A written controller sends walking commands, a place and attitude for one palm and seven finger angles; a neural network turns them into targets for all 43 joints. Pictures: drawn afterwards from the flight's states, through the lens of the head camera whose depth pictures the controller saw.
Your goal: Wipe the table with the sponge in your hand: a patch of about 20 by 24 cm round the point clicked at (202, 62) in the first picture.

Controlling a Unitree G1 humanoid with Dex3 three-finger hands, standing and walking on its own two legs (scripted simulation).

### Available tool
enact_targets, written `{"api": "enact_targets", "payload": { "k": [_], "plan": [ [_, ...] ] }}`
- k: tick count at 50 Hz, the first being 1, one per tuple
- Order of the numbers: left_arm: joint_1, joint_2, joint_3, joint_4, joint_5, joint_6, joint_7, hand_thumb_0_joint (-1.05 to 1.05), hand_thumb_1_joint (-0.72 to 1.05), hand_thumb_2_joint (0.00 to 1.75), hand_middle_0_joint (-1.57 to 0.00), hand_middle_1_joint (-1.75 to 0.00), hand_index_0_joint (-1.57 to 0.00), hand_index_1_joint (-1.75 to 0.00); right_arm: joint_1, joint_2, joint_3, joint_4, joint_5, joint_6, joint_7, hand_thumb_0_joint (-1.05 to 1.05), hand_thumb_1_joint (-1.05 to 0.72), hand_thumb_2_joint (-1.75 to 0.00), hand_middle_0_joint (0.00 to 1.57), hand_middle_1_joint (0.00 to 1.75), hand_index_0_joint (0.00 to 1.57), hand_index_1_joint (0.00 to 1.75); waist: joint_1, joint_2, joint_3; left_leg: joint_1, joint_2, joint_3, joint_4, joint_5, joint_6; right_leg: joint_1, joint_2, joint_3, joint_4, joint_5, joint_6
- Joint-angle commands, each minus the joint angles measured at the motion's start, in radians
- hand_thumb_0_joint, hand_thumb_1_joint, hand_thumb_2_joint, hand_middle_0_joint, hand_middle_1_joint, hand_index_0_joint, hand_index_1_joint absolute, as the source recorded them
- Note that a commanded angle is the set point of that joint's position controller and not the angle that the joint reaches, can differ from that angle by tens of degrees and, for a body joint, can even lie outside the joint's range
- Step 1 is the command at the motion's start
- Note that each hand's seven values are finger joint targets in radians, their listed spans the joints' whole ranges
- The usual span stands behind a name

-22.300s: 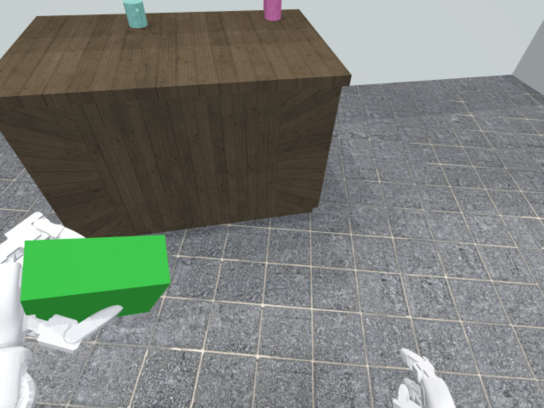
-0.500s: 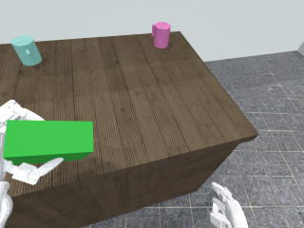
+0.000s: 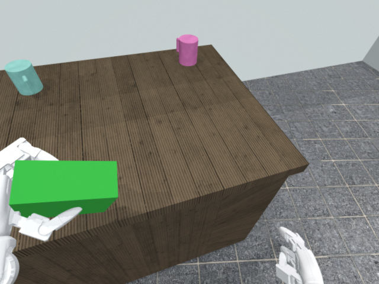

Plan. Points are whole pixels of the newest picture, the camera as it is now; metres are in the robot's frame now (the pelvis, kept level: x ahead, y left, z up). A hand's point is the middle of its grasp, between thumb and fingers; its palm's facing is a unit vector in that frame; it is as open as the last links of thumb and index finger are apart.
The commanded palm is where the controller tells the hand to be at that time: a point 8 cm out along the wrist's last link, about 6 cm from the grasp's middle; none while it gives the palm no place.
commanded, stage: shuffle to correct the standing spot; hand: left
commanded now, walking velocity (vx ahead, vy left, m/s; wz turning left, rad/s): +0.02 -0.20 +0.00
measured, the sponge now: (83, 190) +0.23 +0.20 +0.13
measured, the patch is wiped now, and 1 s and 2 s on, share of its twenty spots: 0.00 0.00 0.00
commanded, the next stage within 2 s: come to a stop and stand still in 0.84 s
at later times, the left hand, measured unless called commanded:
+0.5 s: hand (77, 177) +0.24 +0.20 +0.16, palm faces +0.29 -0.89 -0.35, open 10.0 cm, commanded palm +0.18 +0.25 +0.17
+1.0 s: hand (102, 181) +0.24 +0.16 +0.16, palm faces +0.27 -0.89 -0.38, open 10.0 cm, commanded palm +0.19 +0.21 +0.17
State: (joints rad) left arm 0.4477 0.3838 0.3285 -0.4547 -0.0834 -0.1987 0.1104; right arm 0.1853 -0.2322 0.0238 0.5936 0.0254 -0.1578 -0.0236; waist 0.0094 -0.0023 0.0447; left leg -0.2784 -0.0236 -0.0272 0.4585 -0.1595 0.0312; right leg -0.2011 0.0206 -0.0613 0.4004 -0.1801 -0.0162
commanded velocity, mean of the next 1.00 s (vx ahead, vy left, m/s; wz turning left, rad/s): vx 0.01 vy -0.18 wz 0.00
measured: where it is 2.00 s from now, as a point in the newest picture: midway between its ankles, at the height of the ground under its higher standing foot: outside the picture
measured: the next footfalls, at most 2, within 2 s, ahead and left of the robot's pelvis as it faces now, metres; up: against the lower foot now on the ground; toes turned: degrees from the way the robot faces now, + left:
none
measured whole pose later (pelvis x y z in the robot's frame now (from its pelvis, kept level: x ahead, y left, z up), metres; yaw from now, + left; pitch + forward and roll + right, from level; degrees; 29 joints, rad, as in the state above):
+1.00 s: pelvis +0.02 -0.06 +0.00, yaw -2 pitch -1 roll -1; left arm 0.49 0.38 0.34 -0.51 -0.12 -0.09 0.08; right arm 0.18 -0.22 0.02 0.57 0.02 -0.07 -0.04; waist 0.00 0.02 0.04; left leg -0.28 0.07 -0.03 0.51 -0.22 -0.05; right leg -0.21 0.12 -0.06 0.43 -0.21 -0.11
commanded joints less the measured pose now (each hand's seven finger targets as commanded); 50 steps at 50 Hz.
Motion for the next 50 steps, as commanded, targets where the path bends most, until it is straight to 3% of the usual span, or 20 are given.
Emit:
{"api": "enact_targets", "payload": {
  "k": [1, 4, 5, 6, 10, 11, 15, 16, 20, 21, 23, 25, 26, 30, 31, 35, 44, 45, 46, 50],
  "plan": [
    [-0.073, 0.14, 0.098, -0.214, -0.004, -0.056, 0.022, 0.0, 0.1, 1.3, -1.2, -1.6, -1.2, -1.6, -0.098, -0.115, -0.043, -0.158, -0.004, -0.045, -0.02, 0.0, -0.9, -0.9, 0.2, 0.3, 0.2, 0.3, 0.004, 0.045, -0.142, 0.08, 0.105, -0.104, -0.106, -0.039, -0.015, 0.009, -0.102, 0.09, -0.085, -0.006, -0.006],
    [-0.098, 0.15, 0.109, -0.213, -0.003, -0.049, 0.017, 0.0, 0.1, 1.3, -1.2, -1.6, -1.2, -1.6, -0.1, -0.112, -0.044, -0.165, -0.004, -0.04, -0.025, 0.0, -0.9, -0.9, 0.2, 0.3, 0.2, 0.3, 0.001, 0.035, -0.137, 0.082, 0.122, -0.106, -0.128, -0.06, -0.016, 0.009, -0.088, 0.093, -0.086, -0.016, -0.002],
    [-0.114, 0.176, 0.124, -0.224, 0.001, -0.042, 0.021, 0.0, 0.1, 1.3, -1.2, -1.6, -1.2, -1.6, -0.122, -0.11, -0.039, -0.167, -0.003, -0.036, -0.026, 0.0, -0.9, -0.9, 0.2, 0.3, 0.2, 0.3, 0.003, 0.063, -0.132, 0.096, 0.126, -0.107, -0.142, -0.075, -0.017, -0.003, -0.086, 0.095, -0.084, -0.03, -0.002],
    [-0.112, 0.136, 0.094, -0.214, 0.001, -0.044, 0.016, 0.0, 0.1, 1.3, -1.2, -1.6, -1.2, -1.6, -0.11, -0.104, -0.035, -0.165, -0.011, -0.031, -0.026, 0.0, -0.9, -0.9, 0.2, 0.3, 0.2, 0.3, 0.003, 0.052, -0.125, 0.077, 0.135, -0.11, -0.153, -0.095, -0.012, 0.0, -0.075, 0.083, -0.083, -0.03, 0.001],
    [-0.149, 0.164, 0.111, -0.236, 0.007, -0.03, 0.017, 0.0, 0.1, 1.3, -1.2, -1.6, -1.2, -1.6, -0.125, -0.1, -0.035, -0.175, -0.009, -0.026, -0.024, 0.0, -0.9, -0.9, 0.2, 0.3, 0.2, 0.3, 0.002, 0.101, -0.124, 0.086, 0.151, -0.114, -0.167, -0.131, -0.013, -0.009, -0.069, 0.096, -0.078, -0.043, -0.001],
    [-0.14, 0.133, 0.088, -0.234, 0.006, -0.033, 0.013, 0.0, 0.1, 1.3, -1.2, -1.6, -1.2, -1.6, -0.114, -0.095, -0.031, -0.176, -0.017, -0.022, -0.023, 0.0, -0.9, -0.9, 0.2, 0.3, 0.2, 0.3, 0.003, 0.078, -0.126, 0.071, 0.155, -0.112, -0.167, -0.134, -0.008, 0.001, -0.061, 0.084, -0.077, -0.028, 0.001],
    [-0.113, 0.171, 0.125, -0.256, 0.002, -0.018, 0.014, 0.0, 0.1, 1.3, -1.2, -1.6, -1.2, -1.6, -0.122, -0.09, -0.034, -0.186, -0.012, -0.016, -0.019, 0.0, -0.9, -0.9, 0.2, 0.3, 0.2, 0.3, 0.003, 0.088, -0.157, 0.101, 0.155, -0.089, -0.13, -0.041, -0.014, 0.015, -0.069, 0.091, -0.069, 0.025, -0.002],
    [-0.103, 0.131, 0.094, -0.253, 0.0, -0.02, 0.009, 0.0, 0.1, 1.3, -1.2, -1.6, -1.2, -1.6, -0.112, -0.087, -0.032, -0.184, -0.018, -0.01, -0.017, 0.0, -0.9, -0.9, 0.2, 0.3, 0.2, 0.3, 0.001, 0.086, -0.152, 0.086, 0.16, -0.087, -0.129, -0.049, -0.01, 0.015, -0.062, 0.082, -0.071, 0.027, -0.002],
    [-0.076, 0.177, 0.139, -0.277, -0.009, -0.009, 0.009, 0.0, 0.1, 1.3, -1.2, -1.6, -1.2, -1.6, -0.12, -0.086, -0.036, -0.192, -0.01, -0.002, -0.018, 0.0, -0.9, -0.9, 0.2, 0.3, 0.2, 0.3, 0.001, 0.094, -0.178, 0.113, 0.16, -0.07, -0.097, 0.029, -0.014, 0.023, -0.07, 0.089, -0.057, 0.074, -0.004],
    [-0.064, 0.139, 0.111, -0.262, -0.013, -0.009, 0.005, 0.0, 0.1, 1.3, -1.2, -1.6, -1.2, -1.6, -0.11, -0.083, -0.032, -0.189, -0.017, 0.004, -0.018, 0.0, -0.9, -0.9, 0.2, 0.3, 0.2, 0.3, 0.0, 0.086, -0.163, 0.094, 0.165, -0.069, -0.095, 0.024, -0.01, 0.019, -0.063, 0.08, -0.064, 0.073, -0.002],
    [-0.062, 0.157, 0.127, -0.264, -0.017, -0.005, 0.003, 0.0, 0.1, 1.3, -1.2, -1.6, -1.2, -1.6, -0.107, -0.087, -0.04, -0.191, -0.012, 0.005, -0.02, 0.0, -0.9, -0.9, 0.2, 0.3, 0.2, 0.3, -0.001, 0.1, -0.162, 0.089, 0.167, -0.064, -0.083, 0.025, -0.01, 0.02, -0.069, 0.094, -0.068, 0.079, -0.003],
    [-0.058, 0.18, 0.144, -0.281, -0.016, 0.002, 0.006, 0.0, 0.1, 1.3, -1.2, -1.6, -1.2, -1.6, -0.122, -0.085, -0.037, -0.194, -0.007, 0.009, -0.022, 0.0, -0.9, -0.9, 0.2, 0.3, 0.2, 0.3, -0.001, 0.102, -0.174, 0.11, 0.161, -0.054, -0.076, 0.027, -0.011, 0.016, -0.071, 0.096, -0.063, 0.079, -0.006],
    [-0.049, 0.147, 0.118, -0.271, -0.02, 0.001, 0.003, 0.0, 0.1, 1.3, -1.2, -1.6, -1.2, -1.6, -0.11, -0.084, -0.035, -0.189, -0.013, 0.012, -0.022, 0.0, -0.9, -0.9, 0.2, 0.3, 0.2, 0.3, -0.002, 0.081, -0.167, 0.094, 0.162, -0.054, -0.071, 0.019, -0.008, 0.016, -0.066, 0.087, -0.069, 0.079, -0.004],
    [-0.042, 0.181, 0.145, -0.281, -0.025, 0.016, 0.003, 0.0, 0.1, 1.3, -1.2, -1.6, -1.2, -1.6, -0.12, -0.089, -0.041, -0.192, -0.005, 0.014, -0.026, 0.0, -0.9, -0.9, 0.2, 0.3, 0.2, 0.3, -0.003, 0.076, -0.172, 0.113, 0.159, -0.044, -0.052, 0.054, -0.011, 0.009, -0.076, 0.105, -0.062, 0.102, -0.007],
    [-0.04, 0.148, 0.117, -0.273, -0.027, 0.014, 0.0, 0.0, 0.1, 1.3, -1.2, -1.6, -1.2, -1.6, -0.11, -0.089, -0.04, -0.184, -0.013, 0.018, -0.026, 0.0, -0.9, -0.9, 0.2, 0.3, 0.2, 0.3, -0.003, 0.071, -0.166, 0.097, 0.161, -0.04, -0.044, 0.043, -0.007, 0.01, -0.071, 0.096, -0.07, 0.097, -0.005],
    [-0.046, 0.182, 0.142, -0.287, -0.03, 0.026, 0.0, 0.0, 0.1, 1.3, -1.2, -1.6, -1.2, -1.6, -0.121, -0.092, -0.045, -0.187, -0.005, 0.018, -0.028, 0.0, -0.9, -0.9, 0.2, 0.3, 0.2, 0.3, -0.004, 0.074, -0.167, 0.105, 0.154, -0.032, -0.027, 0.044, -0.011, 0.001, -0.083, 0.12, -0.069, 0.103, -0.01],
    [-0.029, 0.169, 0.136, -0.282, -0.042, 0.035, -0.004, 0.0, 0.1, 1.3, -1.2, -1.6, -1.2, -1.6, -0.1, -0.098, -0.055, -0.182, -0.007, 0.026, -0.031, 0.0, -0.9, -0.9, 0.2, 0.3, 0.2, 0.3, -0.007, 0.045, -0.159, 0.078, 0.149, -0.016, 0.018, 0.034, -0.01, 0.002, -0.094, 0.128, -0.074, 0.111, -0.012],
    [-0.023, 0.195, 0.156, -0.286, -0.04, 0.04, 0.001, 0.0, 0.1, 1.3, -1.2, -1.6, -1.2, -1.6, -0.119, -0.095, -0.051, -0.183, -0.004, 0.027, -0.031, 0.0, -0.9, -0.9, 0.2, 0.3, 0.2, 0.3, -0.006, 0.056, -0.164, 0.097, 0.148, -0.013, 0.015, 0.036, -0.009, -0.01, -0.096, 0.136, -0.073, 0.106, -0.011],
    [-0.023, 0.153, 0.121, -0.281, -0.043, 0.038, -0.003, 0.0, 0.1, 1.3, -1.2, -1.6, -1.2, -1.6, -0.107, -0.093, -0.048, -0.179, -0.009, 0.031, -0.03, 0.0, -0.9, -0.9, 0.2, 0.3, 0.2, 0.3, -0.011, 0.046, -0.156, 0.087, 0.147, -0.017, 0.018, 0.024, -0.007, -0.013, -0.09, 0.121, -0.077, 0.092, -0.011],
    [-0.007, 0.179, 0.146, -0.267, -0.039, 0.044, 0.009, 0.0, 0.1, 1.3, -1.2, -1.6, -1.2, -1.6, -0.123, -0.097, -0.048, -0.179, 0.003, 0.027, -0.03, 0.0, -0.9, -0.9, 0.2, 0.3, 0.2, 0.3, -0.006, 0.079, -0.154, 0.098, 0.122, -0.016, 0.043, 0.006, -0.007, -0.02, -0.122, 0.169, -0.108, 0.067, -0.008]
  ]
}}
